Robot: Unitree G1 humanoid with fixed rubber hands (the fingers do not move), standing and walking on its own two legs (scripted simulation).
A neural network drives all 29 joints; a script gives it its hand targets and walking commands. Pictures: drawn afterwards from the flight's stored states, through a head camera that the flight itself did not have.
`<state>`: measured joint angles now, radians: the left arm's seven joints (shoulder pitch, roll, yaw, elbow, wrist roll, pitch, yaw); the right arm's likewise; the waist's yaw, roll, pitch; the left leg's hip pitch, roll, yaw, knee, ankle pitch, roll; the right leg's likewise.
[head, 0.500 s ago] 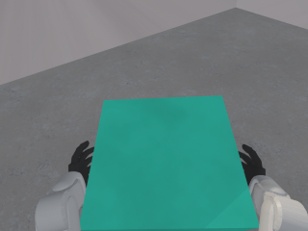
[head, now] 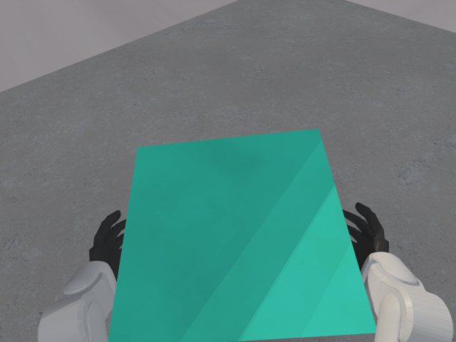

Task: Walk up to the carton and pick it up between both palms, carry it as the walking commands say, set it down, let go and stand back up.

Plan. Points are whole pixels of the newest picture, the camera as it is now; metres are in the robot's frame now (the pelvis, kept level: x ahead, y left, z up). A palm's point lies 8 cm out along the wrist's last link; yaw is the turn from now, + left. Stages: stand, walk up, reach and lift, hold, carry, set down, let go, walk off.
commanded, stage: carry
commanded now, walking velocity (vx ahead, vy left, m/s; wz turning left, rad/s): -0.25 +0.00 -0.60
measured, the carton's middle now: (238, 248) +0.28 +0.02 +0.00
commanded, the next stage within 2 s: none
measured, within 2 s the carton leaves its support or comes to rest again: neither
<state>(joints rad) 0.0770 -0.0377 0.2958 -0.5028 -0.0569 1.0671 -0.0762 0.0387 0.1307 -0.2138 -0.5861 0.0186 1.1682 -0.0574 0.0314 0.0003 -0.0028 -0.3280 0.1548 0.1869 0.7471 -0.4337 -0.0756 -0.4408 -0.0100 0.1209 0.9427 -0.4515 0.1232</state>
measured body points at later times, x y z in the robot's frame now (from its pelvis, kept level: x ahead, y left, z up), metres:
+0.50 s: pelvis -0.13 +0.07 +0.01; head -0.06 +0.07 +0.46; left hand +0.16 +0.21 +0.05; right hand +0.07 -0.17 +0.08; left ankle -0.12 +0.14 -0.71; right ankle -0.14 -0.09 -0.65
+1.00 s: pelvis -0.25 +0.10 +0.02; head -0.27 +0.09 +0.47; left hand +0.05 +0.15 +0.11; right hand -0.14 -0.19 +0.09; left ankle -0.21 +0.25 -0.65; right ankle -0.31 +0.03 -0.71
